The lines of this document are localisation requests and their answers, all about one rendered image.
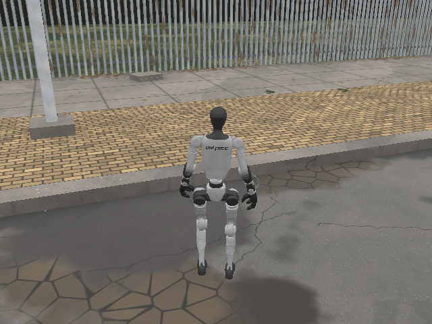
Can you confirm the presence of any robot right forearm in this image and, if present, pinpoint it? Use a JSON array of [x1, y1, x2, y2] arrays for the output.
[[242, 165, 256, 195]]

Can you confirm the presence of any robot right upper arm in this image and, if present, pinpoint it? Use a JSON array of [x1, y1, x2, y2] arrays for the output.
[[232, 137, 248, 176]]

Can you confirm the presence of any humanoid robot torso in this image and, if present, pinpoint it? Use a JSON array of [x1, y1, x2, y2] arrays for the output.
[[201, 134, 233, 203]]

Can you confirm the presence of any left robot thigh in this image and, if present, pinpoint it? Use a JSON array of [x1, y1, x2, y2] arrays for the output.
[[193, 188, 207, 231]]

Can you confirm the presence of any robot left forearm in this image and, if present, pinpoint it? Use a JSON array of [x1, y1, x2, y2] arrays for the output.
[[181, 162, 192, 186]]

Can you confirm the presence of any right robot hand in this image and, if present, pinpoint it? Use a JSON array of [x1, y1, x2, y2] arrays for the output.
[[242, 193, 257, 210]]

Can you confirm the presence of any left robot hand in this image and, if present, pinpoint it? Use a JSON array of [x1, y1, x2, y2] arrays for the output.
[[180, 184, 194, 198]]

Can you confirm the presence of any robot left upper arm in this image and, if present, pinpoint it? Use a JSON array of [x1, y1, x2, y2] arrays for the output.
[[185, 136, 203, 172]]

